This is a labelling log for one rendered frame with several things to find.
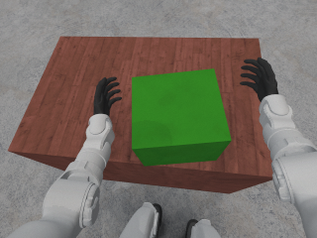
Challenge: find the robot right thigh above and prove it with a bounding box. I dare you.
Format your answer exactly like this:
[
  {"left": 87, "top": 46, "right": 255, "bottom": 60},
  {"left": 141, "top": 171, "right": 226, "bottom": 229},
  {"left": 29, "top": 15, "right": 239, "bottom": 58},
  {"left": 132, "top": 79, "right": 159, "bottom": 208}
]
[{"left": 191, "top": 224, "right": 221, "bottom": 238}]

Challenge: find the robot right hand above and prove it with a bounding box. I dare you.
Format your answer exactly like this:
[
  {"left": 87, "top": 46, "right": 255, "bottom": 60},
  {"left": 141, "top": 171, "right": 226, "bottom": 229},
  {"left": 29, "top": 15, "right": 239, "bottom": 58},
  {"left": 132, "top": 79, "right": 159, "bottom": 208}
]
[{"left": 240, "top": 57, "right": 279, "bottom": 102}]

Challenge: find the left robot upper arm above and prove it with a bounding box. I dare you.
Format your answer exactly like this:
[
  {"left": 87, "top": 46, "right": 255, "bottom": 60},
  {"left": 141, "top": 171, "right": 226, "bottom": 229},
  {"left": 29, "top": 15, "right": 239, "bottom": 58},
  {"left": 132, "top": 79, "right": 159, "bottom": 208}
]
[{"left": 6, "top": 178, "right": 100, "bottom": 238}]

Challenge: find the left robot forearm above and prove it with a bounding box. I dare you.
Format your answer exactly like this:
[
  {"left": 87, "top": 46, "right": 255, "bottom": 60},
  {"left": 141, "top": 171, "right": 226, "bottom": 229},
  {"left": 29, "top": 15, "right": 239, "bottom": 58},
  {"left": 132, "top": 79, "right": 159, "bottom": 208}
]
[{"left": 42, "top": 113, "right": 115, "bottom": 216}]

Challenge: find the carton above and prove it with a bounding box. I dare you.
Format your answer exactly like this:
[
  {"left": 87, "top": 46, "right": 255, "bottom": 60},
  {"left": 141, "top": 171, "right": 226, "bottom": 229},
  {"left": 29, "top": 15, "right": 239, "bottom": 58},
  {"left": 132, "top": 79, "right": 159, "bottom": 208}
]
[{"left": 132, "top": 68, "right": 232, "bottom": 167}]

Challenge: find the robot left hand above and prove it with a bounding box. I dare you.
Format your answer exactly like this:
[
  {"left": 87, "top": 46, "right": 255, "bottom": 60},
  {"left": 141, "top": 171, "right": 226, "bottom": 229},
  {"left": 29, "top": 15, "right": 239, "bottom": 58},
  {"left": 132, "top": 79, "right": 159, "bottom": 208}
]
[{"left": 93, "top": 76, "right": 122, "bottom": 116}]

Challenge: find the robot right foot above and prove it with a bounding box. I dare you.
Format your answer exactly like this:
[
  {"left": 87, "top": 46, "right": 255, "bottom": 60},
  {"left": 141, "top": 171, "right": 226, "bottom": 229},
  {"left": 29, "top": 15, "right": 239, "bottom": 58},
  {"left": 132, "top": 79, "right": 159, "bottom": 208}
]
[{"left": 185, "top": 219, "right": 198, "bottom": 238}]

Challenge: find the right robot upper arm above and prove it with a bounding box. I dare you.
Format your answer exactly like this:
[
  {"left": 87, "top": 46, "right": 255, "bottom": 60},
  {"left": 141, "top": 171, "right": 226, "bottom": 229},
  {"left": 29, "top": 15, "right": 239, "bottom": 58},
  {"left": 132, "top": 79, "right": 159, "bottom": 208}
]
[{"left": 271, "top": 151, "right": 317, "bottom": 238}]

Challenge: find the right robot forearm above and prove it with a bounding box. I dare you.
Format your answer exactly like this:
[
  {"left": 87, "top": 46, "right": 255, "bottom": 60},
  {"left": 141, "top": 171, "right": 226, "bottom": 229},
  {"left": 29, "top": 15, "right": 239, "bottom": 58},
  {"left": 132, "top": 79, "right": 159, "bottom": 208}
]
[{"left": 259, "top": 94, "right": 317, "bottom": 161}]

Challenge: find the pedestal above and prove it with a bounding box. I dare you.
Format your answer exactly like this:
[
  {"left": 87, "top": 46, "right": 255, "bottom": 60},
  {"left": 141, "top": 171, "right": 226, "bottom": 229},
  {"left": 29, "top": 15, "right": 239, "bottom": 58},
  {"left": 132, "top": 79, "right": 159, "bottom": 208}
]
[{"left": 8, "top": 36, "right": 273, "bottom": 194}]

